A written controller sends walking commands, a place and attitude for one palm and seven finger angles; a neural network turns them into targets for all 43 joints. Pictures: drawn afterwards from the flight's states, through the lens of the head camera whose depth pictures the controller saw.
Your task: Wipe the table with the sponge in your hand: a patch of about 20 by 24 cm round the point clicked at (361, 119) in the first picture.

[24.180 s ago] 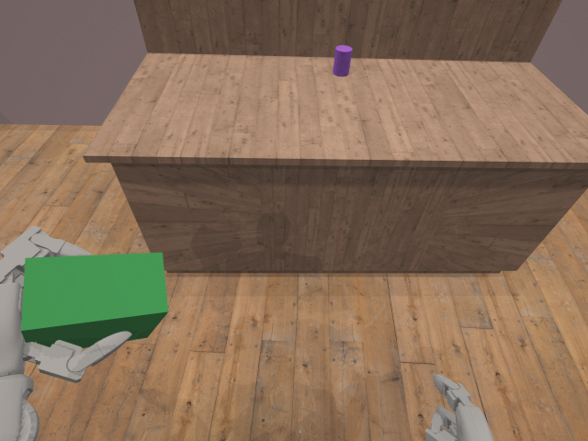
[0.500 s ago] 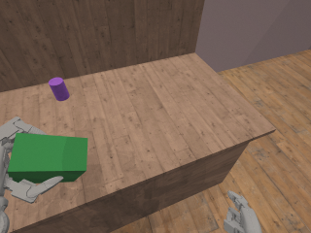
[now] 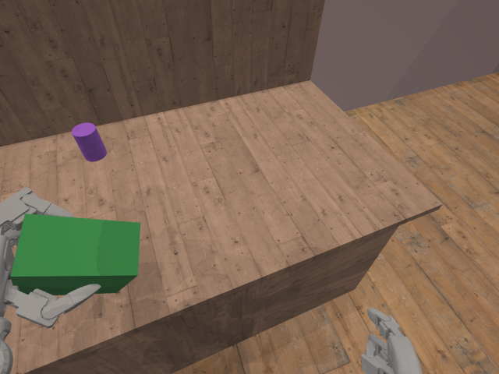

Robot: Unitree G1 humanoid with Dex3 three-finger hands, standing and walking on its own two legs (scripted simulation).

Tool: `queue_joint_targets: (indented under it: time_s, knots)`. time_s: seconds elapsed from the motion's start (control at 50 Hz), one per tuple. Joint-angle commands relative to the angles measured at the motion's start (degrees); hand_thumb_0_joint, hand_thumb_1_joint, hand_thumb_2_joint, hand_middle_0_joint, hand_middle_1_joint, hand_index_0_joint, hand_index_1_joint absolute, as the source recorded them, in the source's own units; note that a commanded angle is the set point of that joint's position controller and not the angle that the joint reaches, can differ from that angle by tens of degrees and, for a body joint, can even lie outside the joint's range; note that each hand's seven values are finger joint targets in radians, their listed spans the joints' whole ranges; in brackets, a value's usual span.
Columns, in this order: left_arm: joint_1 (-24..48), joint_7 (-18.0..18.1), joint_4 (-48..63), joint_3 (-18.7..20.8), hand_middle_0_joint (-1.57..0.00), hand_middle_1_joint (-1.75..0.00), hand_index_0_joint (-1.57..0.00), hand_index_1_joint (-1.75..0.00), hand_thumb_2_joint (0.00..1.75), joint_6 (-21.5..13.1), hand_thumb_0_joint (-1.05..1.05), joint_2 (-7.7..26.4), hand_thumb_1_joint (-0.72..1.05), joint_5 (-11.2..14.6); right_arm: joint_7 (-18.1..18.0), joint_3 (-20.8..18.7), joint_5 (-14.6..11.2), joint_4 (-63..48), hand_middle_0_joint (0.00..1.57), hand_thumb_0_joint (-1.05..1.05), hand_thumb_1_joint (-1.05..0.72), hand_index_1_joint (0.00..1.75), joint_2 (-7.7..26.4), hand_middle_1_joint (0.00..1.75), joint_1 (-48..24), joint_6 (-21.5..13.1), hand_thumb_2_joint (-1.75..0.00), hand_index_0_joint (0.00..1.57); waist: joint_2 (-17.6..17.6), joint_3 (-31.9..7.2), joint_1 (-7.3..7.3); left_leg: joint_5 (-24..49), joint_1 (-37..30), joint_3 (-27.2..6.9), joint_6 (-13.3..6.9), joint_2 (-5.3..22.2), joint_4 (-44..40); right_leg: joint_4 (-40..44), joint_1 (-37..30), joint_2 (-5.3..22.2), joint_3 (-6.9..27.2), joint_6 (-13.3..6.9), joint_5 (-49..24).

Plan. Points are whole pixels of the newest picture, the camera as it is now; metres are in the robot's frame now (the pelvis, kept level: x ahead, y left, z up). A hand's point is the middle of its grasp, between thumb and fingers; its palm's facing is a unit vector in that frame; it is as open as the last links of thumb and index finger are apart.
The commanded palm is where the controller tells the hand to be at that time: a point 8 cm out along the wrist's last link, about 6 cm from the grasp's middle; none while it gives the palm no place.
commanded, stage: shuffle to correct the standing spot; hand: left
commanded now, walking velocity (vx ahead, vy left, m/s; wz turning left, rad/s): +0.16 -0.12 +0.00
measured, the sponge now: (94, 260) +0.23 +0.20 +0.14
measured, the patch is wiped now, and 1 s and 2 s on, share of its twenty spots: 0.00 0.00 0.00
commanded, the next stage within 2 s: come to a stop and stand still in 1.22 s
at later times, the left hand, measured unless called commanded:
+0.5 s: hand (65, 255) +0.22 +0.23 +0.16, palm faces +0.31 -0.85 -0.42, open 10.3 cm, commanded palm +0.16 +0.27 +0.18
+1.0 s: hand (57, 261) +0.22 +0.23 +0.16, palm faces +0.32 -0.85 -0.41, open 10.3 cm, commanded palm +0.16 +0.27 +0.18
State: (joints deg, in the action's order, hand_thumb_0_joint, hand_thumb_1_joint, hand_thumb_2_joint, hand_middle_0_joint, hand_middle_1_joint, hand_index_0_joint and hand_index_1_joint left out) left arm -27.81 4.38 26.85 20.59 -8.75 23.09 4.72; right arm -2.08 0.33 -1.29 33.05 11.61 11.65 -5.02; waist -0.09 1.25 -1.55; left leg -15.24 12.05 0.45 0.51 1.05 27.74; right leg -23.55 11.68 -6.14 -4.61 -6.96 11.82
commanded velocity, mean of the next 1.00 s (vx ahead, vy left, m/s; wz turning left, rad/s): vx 0.16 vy -0.11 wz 0.00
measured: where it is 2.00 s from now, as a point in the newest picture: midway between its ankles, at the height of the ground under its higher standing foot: outside the picture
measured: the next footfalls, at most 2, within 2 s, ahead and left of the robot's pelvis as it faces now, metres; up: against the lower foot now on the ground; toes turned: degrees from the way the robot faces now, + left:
none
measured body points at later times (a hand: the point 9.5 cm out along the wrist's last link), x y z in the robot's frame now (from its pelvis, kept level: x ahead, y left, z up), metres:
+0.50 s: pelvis +0.00 -0.01 +0.00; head +0.01 -0.01 +0.45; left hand +0.20 +0.27 +0.18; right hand +0.17 -0.24 -0.08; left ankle -0.01 +0.13 -0.74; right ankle +0.01 -0.04 -0.74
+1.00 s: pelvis +0.00 -0.01 +0.00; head +0.00 -0.01 +0.45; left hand +0.19 +0.28 +0.18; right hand +0.17 -0.24 -0.08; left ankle -0.01 +0.13 -0.74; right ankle +0.01 -0.04 -0.74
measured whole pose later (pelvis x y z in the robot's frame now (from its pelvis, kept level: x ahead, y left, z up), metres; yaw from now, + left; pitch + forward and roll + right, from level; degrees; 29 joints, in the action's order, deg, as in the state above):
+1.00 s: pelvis +0.00 -0.01 +0.00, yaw +0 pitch -1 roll +0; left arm -26.9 4.8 25.7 19.7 -8.2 22.0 4.4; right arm -2.0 0.6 -1.4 33.4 11.6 11.7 -4.3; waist 0.2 1.0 -0.8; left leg -14.9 11.8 0.2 0.8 1.4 27.3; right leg -23.0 11.3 -6.5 -4.8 -7.1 11.4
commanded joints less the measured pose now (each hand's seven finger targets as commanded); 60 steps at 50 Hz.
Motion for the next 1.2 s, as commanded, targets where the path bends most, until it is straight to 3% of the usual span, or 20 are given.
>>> queue_joint_targets:
  time_s: [0.0,0.08,0.22,0.28,0.3,0.42,0.48,0.58,0.6,0.66,0.7,0.72,0.82,1.0,1.18]
  knots:
    - [2.2,1.0,11.8,7.5,-1.20,-1.60,-1.20,-1.60,1.30,-3.5,0.00,9.5,0.10,1.0,-0.7,-2.4,-0.5,-9.0,0.20,0.00,-0.90,0.30,7.0,0.30,-5.2,-2.8,-0.90,0.20,2.8,-7.6,0.72,10.3,-0.3,-5.0,-3.1,4.5,-2.7,3.5,-4.2,9.6,9.4,3.8,-14.4]
    - [4.5,1.1,11.2,6.3,-1.20,-1.60,-1.20,-1.60,1.30,-3.3,0.00,8.5,0.10,0.7,-0.8,-2.3,-0.3,-9.0,0.20,0.00,-0.90,0.30,7.0,0.30,-5.2,-2.9,-0.90,0.20,2.3,-6.3,0.93,4.5,0.6,-4.8,-3.3,4.0,-3.1,5.4,-2.9,9.8,10.7,4.5,-9.2]
    - [6.9,1.7,12.4,5.7,-1.20,-1.60,-1.20,-1.60,1.30,-3.5,0.00,8.6,0.10,0.3,-1.0,-2.1,-0.3,-8.6,0.20,0.00,-0.90,0.30,6.8,0.30,-5.5,-3.0,-0.90,0.20,3.3,-5.9,0.99,1.2,0.3,-4.6,-3.8,3.3,-3.2,7.0,-1.7,10.1,11.3,5.1,-3.7]
    - [6.3,1.8,12.3,6.0,-1.20,-1.60,-1.20,-1.60,1.30,-3.3,0.00,8.5,0.10,0.2,-0.8,-2.4,-0.3,-8.6,0.20,0.00,-0.90,0.30,6.9,0.30,-5.3,-3.0,-0.90,0.20,2.8,-7.3,1.10,3.8,-0.3,-3.9,-3.6,3.1,-1.9,7.0,-3.2,10.6,12.3,5.5,-7.8]
    - [6.2,1.9,13.6,6.7,-1.20,-1.60,-1.20,-1.60,1.30,-3.4,0.00,9.7,0.10,0.4,-0.9,-2.4,-0.5,-8.5,0.20,0.00,-0.90,0.30,6.9,0.30,-5.8,-2.9,-0.90,0.20,3.4,-8.3,0.99,5.6,-1.5,-3.9,-3.5,3.2,-2.0,5.8,-3.7,10.6,11.5,5.2,-10.5]
    - [2.8,1.6,11.5,7.1,-1.20,-1.60,-1.20,-1.60,1.30,-3.4,0.00,8.9,0.10,0.7,-0.5,-2.4,-0.4,-9.0,0.20,0.00,-0.90,0.30,6.7,0.30,-5.6,-2.5,-0.90,0.20,1.9,-9.4,1.07,10.7,-0.9,-3.5,-3.6,3.9,-0.9,3.5,-6.6,10.4,9.7,6.0,-18.3]
    - [2.7,1.4,11.0,6.9,-1.20,-1.60,-1.20,-1.60,1.30,-3.1,0.00,8.5,0.10,0.8,-0.3,-2.6,-0.5,-9.2,0.20,0.00,-0.90,0.30,6.9,0.30,-5.3,-2.1,-0.90,0.20,0.6,-8.4,0.98,8.2,0.7,-3.1,-3.2,3.0,-0.1,4.8,-6.6,11.0,11.0,5.9,-17.2]
    - [3.5,1.3,11.7,6.7,-1.20,-1.60,-1.20,-1.60,1.30,-3.4,0.00,8.7,0.10,0.7,-0.3,-2.4,-0.5,-9.1,0.20,0.00,-0.90,0.30,6.8,0.30,-5.3,-2.0,-0.90,0.20,1.4,-7.2,1.03,4.9,0.4,-3.3,-3.4,3.0,-1.0,6.1,-4.3,10.9,11.6,6.1,-11.4]
    - [4.2,1.4,13.1,7.0,-1.20,-1.60,-1.20,-1.60,1.30,-3.6,0.00,9.8,0.10,0.9,-0.5,-2.2,-0.7,-9.0,0.20,0.00,-0.90,0.30,6.9,0.30,-5.8,-1.9,-0.90,0.20,3.2,-6.6,0.91,4.9,-0.3,-3.4,-3.5,3.0,-1.6,6.1,-3.2,10.7,11.2,6.1,-11.2]
    - [5.3,1.6,12.4,6.1,-1.20,-1.60,-1.20,-1.60,1.30,-3.6,0.00,8.7,0.10,0.5,-0.6,-2.2,-0.4,-9.0,0.20,0.00,-0.90,0.30,6.8,0.30,-5.7,-2.2,-0.90,0.20,3.4,-6.2,1.13,3.8,0.2,-3.9,-3.7,3.1,-2.3,6.5,-3.1,10.3,11.5,6.6,-8.3]
    - [6.0,1.7,13.7,6.7,-1.20,-1.60,-1.20,-1.60,1.30,-3.6,0.00,9.9,0.10,0.5,-0.8,-2.2,-0.6,-8.7,0.20,0.00,-0.90,0.30,6.8,0.30,-6.0,-2.2,-0.90,0.20,3.3,-6.6,1.06,4.1,-1.2,-4.0,-3.9,3.4,-2.6,6.4,-2.6,10.2,11.2,6.4,-8.9]
    - [6.4,1.7,13.2,5.7,-1.20,-1.60,-1.20,-1.60,1.30,-3.7,0.00,8.6,0.10,0.4,-0.8,-2.2,-0.4,-8.8,0.20,0.00,-0.90,0.30,6.8,0.30,-5.9,-2.4,-0.90,0.20,3.8,-6.2,1.02,4.0,-0.6,-4.2,-3.9,3.4,-2.7,6.2,-2.6,10.1,10.7,6.2,-8.2]
    - [5.9,1.7,11.9,5.7,-1.20,-1.60,-1.20,-1.60,1.30,-3.5,0.00,8.5,0.10,0.2,-0.8,-2.2,-0.3,-8.6,0.20,0.00,-0.90,0.30,6.9,0.30,-5.6,-2.5,-0.90,0.20,4.1,-6.6,1.06,3.6,-0.5,-4.8,-3.9,3.9,-3.6,5.8,-2.8,9.6,10.5,5.8,-7.1]
    - [3.9,1.3,11.7,6.8,-1.20,-1.60,-1.20,-1.60,1.30,-3.2,0.00,9.5,0.10,0.6,-0.6,-2.2,-0.6,-8.8,0.20,0.00,-0.90,0.30,6.9,0.30,-5.4,-2.4,-0.90,0.20,1.8,-7.7,0.97,7.7,-0.3,-5.0,-3.4,4.0,-3.1,4.6,-4.5,9.9,9.9,4.7,-12.3]
    - [5.0,1.5,10.9,6.2,-1.20,-1.60,-1.20,-1.60,1.30,-3.1,0.00,8.7,0.10,0.4,-0.6,-2.1,-0.3,-8.7,0.20,0.00,-0.90,0.30,6.8,0.30,-5.3,-2.5,-0.90,0.20,2.5,-6.5,1.16,3.8,0.4,-4.7,-3.6,3.7,-3.0,6.3,-3.1,9.9,11.1,5.7,-8.3]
